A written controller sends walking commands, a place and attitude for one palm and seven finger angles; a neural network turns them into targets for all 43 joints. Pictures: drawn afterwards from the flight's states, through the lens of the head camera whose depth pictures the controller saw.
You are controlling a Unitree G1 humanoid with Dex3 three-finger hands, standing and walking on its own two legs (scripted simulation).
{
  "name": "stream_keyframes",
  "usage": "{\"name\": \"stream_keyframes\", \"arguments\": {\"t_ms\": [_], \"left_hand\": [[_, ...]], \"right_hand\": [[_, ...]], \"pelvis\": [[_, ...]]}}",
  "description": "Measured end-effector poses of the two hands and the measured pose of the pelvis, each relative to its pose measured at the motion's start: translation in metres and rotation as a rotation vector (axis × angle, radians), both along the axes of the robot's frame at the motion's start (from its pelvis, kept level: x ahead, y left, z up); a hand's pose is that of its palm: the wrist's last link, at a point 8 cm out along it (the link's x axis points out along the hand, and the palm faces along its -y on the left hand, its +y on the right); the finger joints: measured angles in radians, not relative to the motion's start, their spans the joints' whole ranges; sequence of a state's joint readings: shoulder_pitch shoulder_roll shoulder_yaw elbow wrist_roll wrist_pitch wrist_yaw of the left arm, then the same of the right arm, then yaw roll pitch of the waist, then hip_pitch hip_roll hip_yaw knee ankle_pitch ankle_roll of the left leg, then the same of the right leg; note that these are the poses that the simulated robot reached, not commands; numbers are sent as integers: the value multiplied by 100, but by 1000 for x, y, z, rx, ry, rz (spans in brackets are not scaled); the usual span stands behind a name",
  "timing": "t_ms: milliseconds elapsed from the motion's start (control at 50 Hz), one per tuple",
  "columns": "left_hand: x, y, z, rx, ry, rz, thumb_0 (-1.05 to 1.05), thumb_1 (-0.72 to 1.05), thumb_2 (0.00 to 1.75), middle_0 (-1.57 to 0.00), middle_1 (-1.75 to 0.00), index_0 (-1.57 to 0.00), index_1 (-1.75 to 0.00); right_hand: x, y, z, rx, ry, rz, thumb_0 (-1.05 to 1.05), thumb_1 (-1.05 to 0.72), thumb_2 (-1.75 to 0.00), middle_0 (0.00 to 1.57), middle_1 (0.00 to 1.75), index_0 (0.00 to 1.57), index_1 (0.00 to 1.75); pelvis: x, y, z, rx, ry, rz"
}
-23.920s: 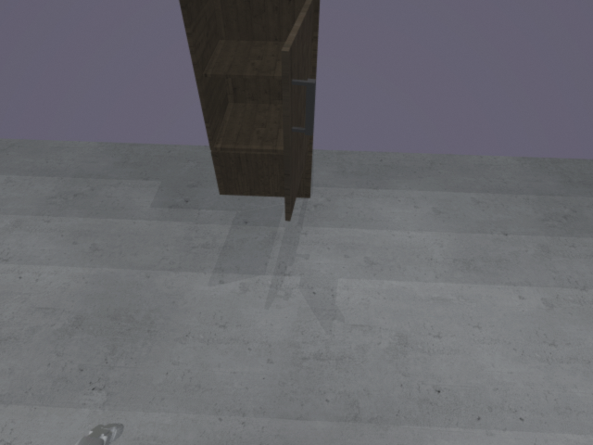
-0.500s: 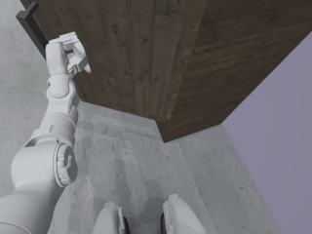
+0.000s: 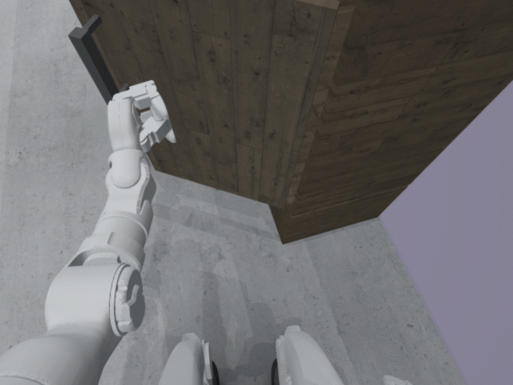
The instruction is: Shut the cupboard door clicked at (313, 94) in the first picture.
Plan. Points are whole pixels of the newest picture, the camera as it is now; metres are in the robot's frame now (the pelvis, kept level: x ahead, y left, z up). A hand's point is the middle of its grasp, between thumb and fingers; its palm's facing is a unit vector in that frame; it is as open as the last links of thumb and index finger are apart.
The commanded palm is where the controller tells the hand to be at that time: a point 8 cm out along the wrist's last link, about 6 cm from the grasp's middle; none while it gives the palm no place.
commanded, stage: draw the hand back to the body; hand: left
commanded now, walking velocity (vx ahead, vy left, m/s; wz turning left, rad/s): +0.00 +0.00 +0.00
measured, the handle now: (106, 66) +0.66 +0.21 +0.05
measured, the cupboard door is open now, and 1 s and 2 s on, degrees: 55 55 55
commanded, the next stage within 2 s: step back with the hand held close in 1.48 s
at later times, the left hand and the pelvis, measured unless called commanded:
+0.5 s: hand (77, 185) +0.36 +0.17 +0.15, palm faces +0.06 -0.99 -0.15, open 3.1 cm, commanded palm +0.32 +0.23 +0.17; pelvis +0.02 +0.01 +0.07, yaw +0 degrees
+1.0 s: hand out of the picture +0.25 +0.27 +0.23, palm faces +0.41 -0.83 -0.37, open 5.3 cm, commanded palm +0.20 +0.31 +0.26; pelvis +0.05 +0.02 +0.10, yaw +2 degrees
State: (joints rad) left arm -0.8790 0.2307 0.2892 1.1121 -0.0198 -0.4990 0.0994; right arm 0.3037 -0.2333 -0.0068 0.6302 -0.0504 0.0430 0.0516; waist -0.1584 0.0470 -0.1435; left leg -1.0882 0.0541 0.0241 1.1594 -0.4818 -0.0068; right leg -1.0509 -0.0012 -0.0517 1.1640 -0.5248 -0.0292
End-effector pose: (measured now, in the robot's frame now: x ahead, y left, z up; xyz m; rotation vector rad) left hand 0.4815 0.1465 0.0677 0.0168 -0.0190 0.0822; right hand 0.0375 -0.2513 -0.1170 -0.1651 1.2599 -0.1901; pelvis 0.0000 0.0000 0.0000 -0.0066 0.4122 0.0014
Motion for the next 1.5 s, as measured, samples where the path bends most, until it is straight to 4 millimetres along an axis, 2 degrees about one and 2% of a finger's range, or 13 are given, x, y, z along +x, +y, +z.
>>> {"name": "stream_keyframes", "arguments": {"t_ms": [60,120,220,360,460,540,640,780,920,1120,1180,1360,1500], "left_hand": [[-15,11,11,20,-33,1,2,90,90,-130,-150,-129,-150],[-40,24,24,57,-33,-7,2,90,90,-130,-150,-129,-150],[-79,46,41,27,14,19,2,90,90,-130,-150,-130,-150],[-110,58,72,32,-67,-22,2,90,90,-130,-150,-129,-149],[-134,66,82,88,-20,-43,1,90,90,-125,-144,-125,-144],[-161,81,94,169,43,3,1,90,90,-118,-136,-117,-136],[-188,108,117,225,53,105,2,90,90,-106,-123,-106,-123],[-221,132,150,272,17,211,2,90,90,-87,-103,-87,-103],[-254,149,167,325,24,287,1,90,90,-69,-82,-68,-82],[-300,175,216,483,-62,423,1,89,90,-41,-53,-41,-52],[-310,178,223,508,-76,452,1,89,90,-34,-44,-34,-44],[-310,168,195,420,-12,440,1,89,90,-23,-33,-23,-32],[-309,157,212,451,-94,398,2,89,90,-22,-31,-21,-30]], "right_hand": [[-9,7,4,29,13,-27,1,-91,-90,20,30,20,30],[-12,12,12,59,13,-46,1,-91,-90,20,30,20,30],[2,13,36,53,-38,-35,1,-91,-90,20,30,20,30],[55,0,69,-28,-219,25,1,-91,-90,20,30,20,30],[98,2,90,-40,-352,36,1,-91,-90,20,30,20,30],[131,15,110,-33,-434,36,1,-91,-90,20,30,20,30],[166,38,129,-9,-508,99,1,-91,-90,20,30,20,30],[194,67,141,44,-567,190,1,-91,-90,20,30,20,30],[198,76,139,67,-557,226,1,-91,-90,20,30,20,30],[190,64,132,56,-541,218,1,-91,-90,20,30,20,30],[188,60,131,51,-543,214,1,-91,-90,20,30,20,30],[177,46,132,19,-537,208,1,-91,-90,20,30,20,30],[175,41,139,6,-584,191,1,-91,-90,20,30,20,30]], "pelvis": [[3,1,8,6,-19,-15],[8,2,20,10,-58,-25],[13,2,42,6,-140,-16],[14,5,56,-6,-218,9],[16,10,65,2,-271,0],[23,12,77,9,-325,-2],[30,15,88,10,-383,11],[38,19,97,13,-431,22],[45,19,101,15,-454,25],[47,17,101,14,-467,28],[45,16,101,16,-471,29],[36,9,102,19,-477,30],[36,6,102,14,-491,25]]}}
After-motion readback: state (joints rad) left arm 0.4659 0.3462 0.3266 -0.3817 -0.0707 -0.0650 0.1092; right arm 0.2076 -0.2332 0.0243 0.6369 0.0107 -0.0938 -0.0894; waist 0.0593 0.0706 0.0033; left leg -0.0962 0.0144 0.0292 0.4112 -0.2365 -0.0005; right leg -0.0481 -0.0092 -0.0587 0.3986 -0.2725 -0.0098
